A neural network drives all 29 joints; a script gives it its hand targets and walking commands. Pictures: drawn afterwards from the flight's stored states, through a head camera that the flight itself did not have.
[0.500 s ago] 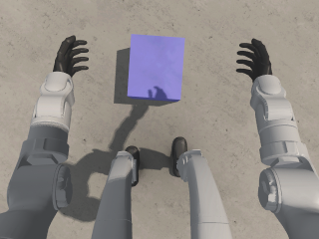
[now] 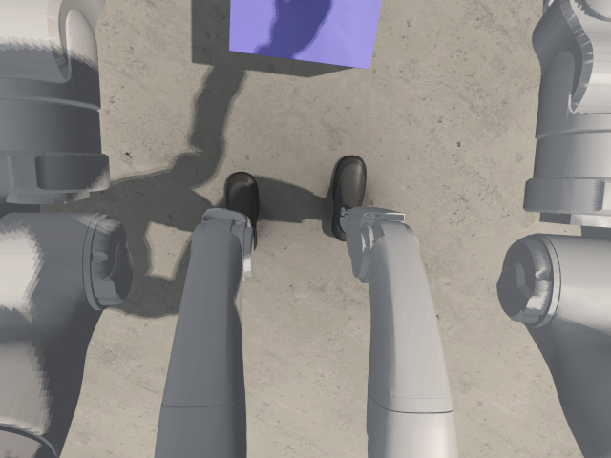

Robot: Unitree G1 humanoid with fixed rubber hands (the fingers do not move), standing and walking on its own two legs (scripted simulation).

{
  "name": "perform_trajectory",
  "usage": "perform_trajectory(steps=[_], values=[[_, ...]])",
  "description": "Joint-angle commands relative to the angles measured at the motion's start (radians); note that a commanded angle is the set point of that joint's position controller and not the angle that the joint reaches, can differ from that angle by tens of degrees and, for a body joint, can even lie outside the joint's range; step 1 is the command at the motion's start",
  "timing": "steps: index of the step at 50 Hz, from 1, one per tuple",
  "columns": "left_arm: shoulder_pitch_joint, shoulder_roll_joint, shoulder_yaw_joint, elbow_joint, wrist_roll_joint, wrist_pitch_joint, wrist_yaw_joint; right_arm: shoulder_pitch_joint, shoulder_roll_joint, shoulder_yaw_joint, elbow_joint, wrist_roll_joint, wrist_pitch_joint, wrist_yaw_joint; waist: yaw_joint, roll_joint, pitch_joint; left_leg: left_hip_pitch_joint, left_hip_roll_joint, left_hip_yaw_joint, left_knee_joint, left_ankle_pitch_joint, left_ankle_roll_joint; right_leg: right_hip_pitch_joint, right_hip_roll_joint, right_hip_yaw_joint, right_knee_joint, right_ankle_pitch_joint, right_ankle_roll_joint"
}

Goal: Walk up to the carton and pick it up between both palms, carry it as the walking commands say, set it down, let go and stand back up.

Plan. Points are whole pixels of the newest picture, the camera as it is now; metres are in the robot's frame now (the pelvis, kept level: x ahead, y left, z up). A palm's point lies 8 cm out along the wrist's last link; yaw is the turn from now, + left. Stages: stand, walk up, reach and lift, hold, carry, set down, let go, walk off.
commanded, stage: reach and lift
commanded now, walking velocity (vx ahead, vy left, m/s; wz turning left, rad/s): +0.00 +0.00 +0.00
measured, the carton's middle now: out of the picture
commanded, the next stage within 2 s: none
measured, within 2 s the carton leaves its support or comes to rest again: neither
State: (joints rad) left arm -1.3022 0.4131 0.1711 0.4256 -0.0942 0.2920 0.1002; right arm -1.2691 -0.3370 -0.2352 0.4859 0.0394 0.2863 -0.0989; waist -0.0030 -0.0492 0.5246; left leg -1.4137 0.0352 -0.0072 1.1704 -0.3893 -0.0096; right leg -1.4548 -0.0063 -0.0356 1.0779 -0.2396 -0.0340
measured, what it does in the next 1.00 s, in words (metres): lowers itself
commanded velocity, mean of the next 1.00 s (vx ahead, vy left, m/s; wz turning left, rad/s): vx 0.00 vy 0.00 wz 0.00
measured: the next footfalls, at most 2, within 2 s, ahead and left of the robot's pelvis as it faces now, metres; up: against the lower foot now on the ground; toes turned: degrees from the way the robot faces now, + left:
none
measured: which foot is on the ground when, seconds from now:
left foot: down 0.00-1.00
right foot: down 0.00-1.00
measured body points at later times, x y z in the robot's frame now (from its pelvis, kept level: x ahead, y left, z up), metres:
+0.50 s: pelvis -0.07 -0.01 -0.18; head +0.32 +0.00 +0.03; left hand +0.50 +0.21 -0.36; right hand +0.54 -0.20 -0.34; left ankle +0.06 +0.12 -0.62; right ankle +0.11 -0.13 -0.62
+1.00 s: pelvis -0.03 -0.01 -0.26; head +0.37 +0.02 -0.07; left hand +0.53 +0.20 -0.48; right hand +0.54 -0.19 -0.48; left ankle +0.06 +0.12 -0.62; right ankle +0.11 -0.13 -0.62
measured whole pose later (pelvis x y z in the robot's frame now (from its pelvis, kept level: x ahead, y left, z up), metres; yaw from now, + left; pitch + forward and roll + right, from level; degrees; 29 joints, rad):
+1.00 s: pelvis -0.03 -0.01 -0.26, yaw +3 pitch +37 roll -1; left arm -1.59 0.45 -0.07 1.07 -0.23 0.13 0.10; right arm -1.58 -0.42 -0.27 1.15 0.12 0.06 -0.12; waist -0.01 0.01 0.53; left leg -2.17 -0.03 -0.04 2.17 -0.64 -0.03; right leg -2.23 0.00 0.01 2.08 -0.48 0.01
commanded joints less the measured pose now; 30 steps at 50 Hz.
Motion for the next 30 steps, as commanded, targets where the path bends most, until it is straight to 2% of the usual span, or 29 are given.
perform_trajectory(steps=[1, 3, 4, 5, 6, 7, 8, 9, 10, 11, 12, 13, 14, 15, 16, 17, 18, 19, 20, 21, 22, 23, 24, 25, 26, 27, 28, 29, 30], values=[[-0.163, -0.122, -0.013, 0.395, -0.015, -0.042, -0.025, -0.041, -0.252, -0.284, 0.453, -0.046, -0.118, 0.082, -0.206, 0.324, -1.705, 0.786, -0.046, -0.138, 0.110, 0.774, -0.080, -0.031, 0.088, -0.038, 0.161, 0.160, -0.017], [-0.253, -0.090, 0.004, 0.443, -0.002, -0.089, -0.047, -0.192, -0.206, -0.255, 0.440, -0.046, -0.155, 0.109, -0.194, 0.182, -1.546, 0.466, -0.064, -0.093, 0.151, 0.463, -0.058, 0.051, 0.096, -0.044, 0.234, 0.158, 0.003], [-0.350, -0.048, 0.026, 0.295, -0.028, -0.130, -0.045, -0.310, -0.182, -0.211, 0.278, -0.020, -0.177, 0.101, -0.183, 0.097, -1.732, 0.348, -0.082, -0.062, 0.187, 0.421, -0.045, 0.264, 0.089, -0.013, 0.275, 0.294, 0.008], [-0.461, 0.037, 0.024, 0.059, -0.060, -0.165, -0.024, -0.397, -0.211, -0.183, 0.058, 0.001, -0.205, 0.083, -0.178, 0.045, -2.096, 0.399, -0.096, -0.025, 0.252, 0.534, -0.051, 0.530, 0.084, 0.009, 0.339, 0.527, 0.016], [-0.482, 0.118, 0.034, 0.087, -0.077, -0.185, -0.008, -0.434, -0.224, -0.161, 0.084, 0.002, -0.219, 0.055, -0.157, -0.013, -2.139, 0.175, -0.106, 0.017, 0.285, 0.531, -0.046, 0.680, 0.054, 0.032, 0.410, 0.637, 0.017], [-0.463, 0.130, 0.010, 0.106, -0.121, -0.197, -0.004, -0.481, -0.201, -0.114, 0.036, 0.025, -0.237, 0.033, -0.136, -0.084, -2.120, -0.063, -0.117, 0.054, 0.289, 0.457, -0.030, 0.819, 0.024, 0.068, 0.436, 0.665, 0.015], [-0.434, 0.128, -0.006, 0.223, -0.140, -0.192, -0.003, -0.528, -0.211, -0.077, 0.105, 0.044, -0.233, 0.022, -0.100, -0.112, -2.007, -0.233, -0.127, 0.076, 0.311, 0.313, -0.032, 0.804, 0.019, 0.089, 0.457, 0.574, 0.018], [-0.436, 0.185, 0.018, 0.378, -0.113, -0.173, -0.008, -0.496, -0.198, -0.071, 0.291, 0.059, -0.209, 0.015, -0.074, -0.106, -1.867, -0.188, -0.126, 0.059, 0.312, 0.110, -0.019, 0.635, 0.043, 0.043, 0.453, 0.300, 0.046], [-0.492, 0.175, -0.016, 0.397, -0.126, -0.137, -0.010, -0.528, -0.217, -0.040, 0.301, 0.108, -0.172, 0.015, -0.096, -0.051, -1.856, -0.129, -0.124, 0.066, 0.326, -0.010, -0.016, 0.564, 0.047, 0.019, 0.444, 0.109, 0.049], [-0.479, 0.215, 0.007, 0.539, -0.108, -0.103, -0.016, -0.541, -0.198, 0.008, 0.380, 0.119, -0.124, 0.016, -0.050, -0.050, -1.760, -0.171, -0.127, 0.079, 0.338, -0.115, -0.013, 0.527, 0.039, 0.021, 0.437, -0.040, 0.054], [-0.517, 0.212, 0.001, 0.545, -0.124, -0.079, -0.023, -0.597, -0.214, 0.017, 0.349, 0.125, -0.094, 0.011, -0.063, -0.055, -1.760, -0.176, -0.119, 0.080, 0.356, -0.172, -0.010, 0.542, 0.022, 0.038, 0.434, -0.113, 0.063], [-0.542, 0.211, 0.023, 0.566, -0.122, -0.056, -0.027, -0.619, -0.227, 0.025, 0.369, 0.117, -0.072, 0.012, -0.048, -0.057, -1.679, -0.234, -0.120, 0.095, 0.371, -0.165, -0.023, 0.516, 0.020, 0.048, 0.430, -0.118, 0.064], [-0.600, 0.249, 0.031, 0.534, -0.111, -0.051, -0.023, -0.646, -0.240, 0.007, 0.381, 0.095, -0.061, 0.005, -0.054, -0.038, -1.665, -0.239, -0.119, 0.099, 0.388, -0.189, -0.028, 0.481, 0.022, 0.047, 0.454, -0.154, 0.062], [-0.693, 0.253, -0.006, 0.392, -0.140, -0.040, -0.016, -0.705, -0.250, 0.027, 0.280, 0.124, -0.053, 0.002, -0.069, -0.031, -1.818, -0.146, -0.113, 0.097, 0.406, -0.146, -0.031, 0.551, 0.022, 0.044, 0.477, -0.127, 0.056], [-0.741, 0.274, -0.032, 0.377, -0.150, -0.030, -0.004, -0.721, -0.274, 0.017, 0.299, 0.134, -0.043, -0.016, -0.098, -0.014, -1.896, -0.095, -0.106, 0.093, 0.430, -0.162, -0.029, 0.544, 0.025, 0.010, 0.518, -0.132, 0.060], [-0.757, 0.312, -0.041, 0.313, -0.159, -0.026, 0.003, -0.739, -0.282, 0.034, 0.259, 0.159, -0.030, -0.020, -0.058, 0.021, -1.884, -0.079, -0.105, 0.103, 0.447, -0.164, -0.026, 0.493, 0.025, 0.018, 0.531, -0.169, 0.052], [-0.819, 0.340, -0.045, 0.319, -0.161, -0.029, 0.010, -0.757, -0.329, 0.028, 0.318, 0.143, -0.028, -0.030, -0.078, 0.020, -1.869, -0.106, -0.095, 0.106, 0.498, -0.188, -0.034, 0.486, 0.019, 0.030, 0.564, -0.199, 0.048], [-0.871, 0.354, -0.068, 0.263, -0.192, -0.013, 0.019, -0.822, -0.354, 0.034, 0.264, 0.156, -0.018, -0.049, -0.116, -0.002, -2.004, -0.008, -0.086, 0.097, 0.500, -0.190, -0.027, 0.533, 0.019, -0.005, 0.575, -0.192, 0.051], [-0.847, 0.310, -0.102, 0.384, -0.211, 0.002, 0.013, -0.814, -0.335, 0.047, 0.373, 0.167, -0.002, -0.048, -0.089, 0.051, -1.800, -0.097, -0.077, 0.121, 0.517, -0.245, -0.032, 0.439, 0.007, 0.012, 0.590, -0.248, 0.047], [-0.945, 0.323, -0.115, 0.215, -0.230, -0.003, 0.024, -0.871, -0.341, 0.049, 0.258, 0.171, -0.008, -0.058, -0.112, 0.039, -1.948, -0.002, -0.076, 0.107, 0.526, -0.151, -0.030, 0.505, 0.009, -0.004, 0.615, -0.128, 0.044], [-0.957, 0.325, -0.140, 0.202, -0.244, 0.006, 0.031, -0.894, -0.356, 0.045, 0.265, 0.169, -0.002, -0.065, -0.108, 0.035, -1.962, -0.001, -0.073, 0.109, 0.544, -0.148, -0.031, 0.474, 0.009, -0.027, 0.650, -0.132, 0.043], [-0.974, 0.316, -0.147, 0.138, -0.251, 0.005, 0.039, -0.867, -0.331, 0.070, 0.267, 0.178, -0.001, -0.067, -0.107, 0.040, -1.957, 0.000, -0.068, 0.115, 0.557, -0.126, -0.033, 0.484, 0.013, -0.015, 0.652, -0.100, 0.035], [-0.957, 0.322, -0.161, 0.098, -0.273, 0.005, 0.046, -0.891, -0.350, 0.078, 0.196, 0.193, -0.006, -0.074, -0.116, 0.015, -2.072, 0.062, -0.072, 0.102, 0.589, -0.060, -0.032, 0.542, 0.013, -0.021, 0.689, -0.019, 0.037], [-0.946, 0.322, -0.171, 0.094, -0.288, 0.000, 0.055, -0.867, -0.387, 0.045, 0.193, 0.197, -0.019, -0.088, -0.123, 0.045, -2.099, 0.072, -0.069, 0.117, 0.611, -0.051, -0.038, 0.538, 0.013, -0.016, 0.697, -0.011, 0.031], [-0.921, 0.318, -0.177, 0.131, -0.291, -0.003, 0.061, -0.877, -0.394, 0.044, 0.193, 0.196, -0.029, -0.089, -0.117, 0.034, -2.035, 0.049, -0.066, 0.105, 0.615, -0.060, -0.032, 0.474, 0.013, -0.035, 0.720, -0.019, 0.035], [-0.864, 0.302, -0.174, 0.249, -0.282, -0.004, 0.056, -0.835, -0.372, 0.055, 0.306, 0.194, -0.031, -0.080, -0.113, 0.035, -1.942, 0.023, -0.061, 0.100, 0.634, -0.070, -0.029, 0.405, 0.008, -0.030, 0.739, -0.045, 0.035], [-0.861, 0.293, -0.184, 0.242, -0.285, -0.014, 0.054, -0.823, -0.385, 0.035, 0.282, 0.192, -0.049, -0.081, -0.134, 0.047, -1.917, 0.024, -0.056, 0.085, 0.628, -0.078, -0.024, 0.360, 0.007, -0.044, 0.751, -0.035, 0.030], [-0.792, 0.268, -0.173, 0.363, -0.264, -0.017, 0.046, -0.773, -0.352, 0.036, 0.369, 0.176, -0.057, -0.073, -0.123, 0.061, -1.816, -0.064, -0.054, 0.087, 0.646, -0.095, -0.027, 0.320, 0.001, -0.027, 0.759, -0.048, 0.026], [-0.807, 0.267, -0.163, 0.367, -0.255, -0.030, 0.042, -0.767, -0.321, 0.065, 0.415, 0.186, -0.068, -0.062, -0.109, 0.044, -1.763, -0.065, -0.056, 0.084, 0.648, -0.095, -0.027, 0.283, -0.001, -0.026, 0.768, -0.058, 0.025]])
